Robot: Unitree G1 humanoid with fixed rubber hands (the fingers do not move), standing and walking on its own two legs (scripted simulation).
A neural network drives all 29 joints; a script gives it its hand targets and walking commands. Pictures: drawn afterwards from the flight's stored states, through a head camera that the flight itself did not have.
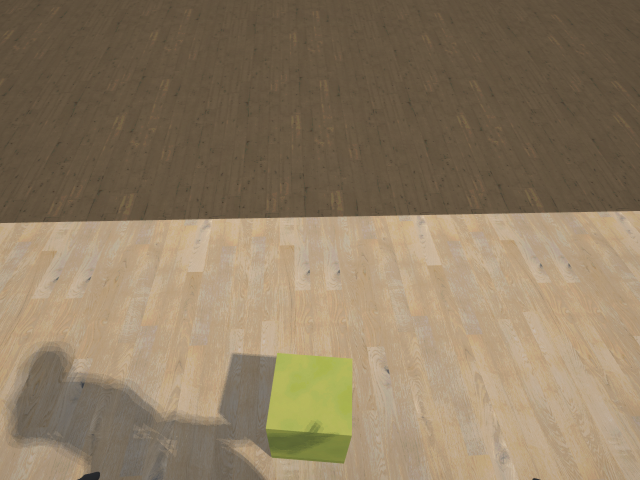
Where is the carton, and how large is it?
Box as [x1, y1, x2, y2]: [266, 353, 351, 463]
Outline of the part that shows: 277,353 266,424 266,432 271,456 343,463 351,436 351,359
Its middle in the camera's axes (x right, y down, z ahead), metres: -0.02 +0.48 +1.10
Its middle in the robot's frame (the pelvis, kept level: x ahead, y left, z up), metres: +0.46 +0.01 -0.66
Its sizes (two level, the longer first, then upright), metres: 0.210 0.200 0.250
